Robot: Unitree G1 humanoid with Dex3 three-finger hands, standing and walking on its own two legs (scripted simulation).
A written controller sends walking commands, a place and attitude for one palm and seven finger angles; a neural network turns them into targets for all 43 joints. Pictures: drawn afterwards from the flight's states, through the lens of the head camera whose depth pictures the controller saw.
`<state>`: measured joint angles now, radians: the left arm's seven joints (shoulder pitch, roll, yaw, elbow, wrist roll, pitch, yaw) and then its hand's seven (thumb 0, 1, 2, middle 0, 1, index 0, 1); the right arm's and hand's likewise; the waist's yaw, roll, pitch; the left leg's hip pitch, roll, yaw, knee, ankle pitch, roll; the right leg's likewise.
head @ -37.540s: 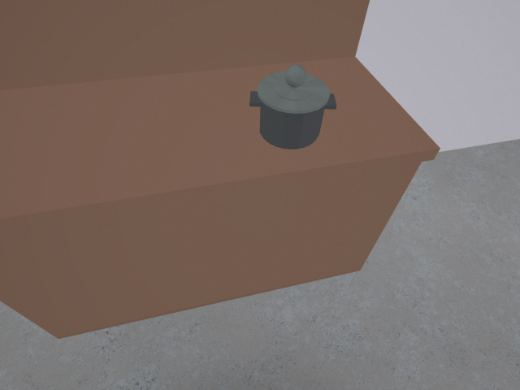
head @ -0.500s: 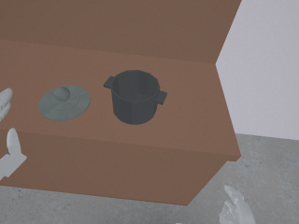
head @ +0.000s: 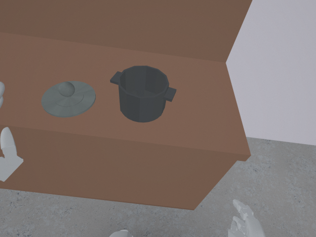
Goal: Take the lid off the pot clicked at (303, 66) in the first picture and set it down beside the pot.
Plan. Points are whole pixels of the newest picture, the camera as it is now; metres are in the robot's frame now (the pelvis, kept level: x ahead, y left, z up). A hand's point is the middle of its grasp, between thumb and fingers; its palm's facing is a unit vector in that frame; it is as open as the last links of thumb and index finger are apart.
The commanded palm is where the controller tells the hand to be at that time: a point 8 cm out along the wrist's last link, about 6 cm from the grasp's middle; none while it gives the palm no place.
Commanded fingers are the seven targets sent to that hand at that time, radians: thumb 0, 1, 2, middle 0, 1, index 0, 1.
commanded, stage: step back with the hand held close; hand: left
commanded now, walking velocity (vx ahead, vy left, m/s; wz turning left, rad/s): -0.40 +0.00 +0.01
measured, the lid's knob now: (66, 89) +0.53 +0.34 +0.03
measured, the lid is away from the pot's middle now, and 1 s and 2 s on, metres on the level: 0.25 0.25 0.25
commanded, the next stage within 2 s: stop stepping back and stand still in 0.40 s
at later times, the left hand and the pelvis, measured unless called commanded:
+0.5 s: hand (7, 208) +0.12 +0.22 +0.19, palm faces +0.34 -0.85 -0.40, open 7.5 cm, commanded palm +0.05 +0.28 +0.20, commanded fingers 0.00 0.90 0.90 -0.20 -0.30 -0.20 -0.30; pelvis -0.08 +0.00 +0.00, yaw +0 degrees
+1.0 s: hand out of the picture +0.02 +0.28 +0.17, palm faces +0.34 -0.85 -0.40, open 7.4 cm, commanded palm -0.04 +0.32 +0.20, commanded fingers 0.00 0.90 0.90 -0.20 -0.30 -0.20 -0.30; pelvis -0.16 +0.04 -0.02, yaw +0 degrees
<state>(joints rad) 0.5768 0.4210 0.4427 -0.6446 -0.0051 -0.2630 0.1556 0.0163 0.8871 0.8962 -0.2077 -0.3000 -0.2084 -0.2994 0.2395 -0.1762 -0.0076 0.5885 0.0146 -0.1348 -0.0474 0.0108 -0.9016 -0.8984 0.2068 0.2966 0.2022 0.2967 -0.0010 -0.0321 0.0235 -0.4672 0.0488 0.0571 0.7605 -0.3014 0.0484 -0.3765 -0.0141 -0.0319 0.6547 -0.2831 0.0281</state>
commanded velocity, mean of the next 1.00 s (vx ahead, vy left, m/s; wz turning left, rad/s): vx -0.09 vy -0.03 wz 0.00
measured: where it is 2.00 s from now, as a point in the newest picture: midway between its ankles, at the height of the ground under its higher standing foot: outside the picture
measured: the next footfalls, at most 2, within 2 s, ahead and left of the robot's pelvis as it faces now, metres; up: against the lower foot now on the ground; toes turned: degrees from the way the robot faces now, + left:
right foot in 0.42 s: -0.01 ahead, -0.15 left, +0.00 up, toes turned -3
left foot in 0.66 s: -0.08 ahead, +0.13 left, +0.00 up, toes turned +0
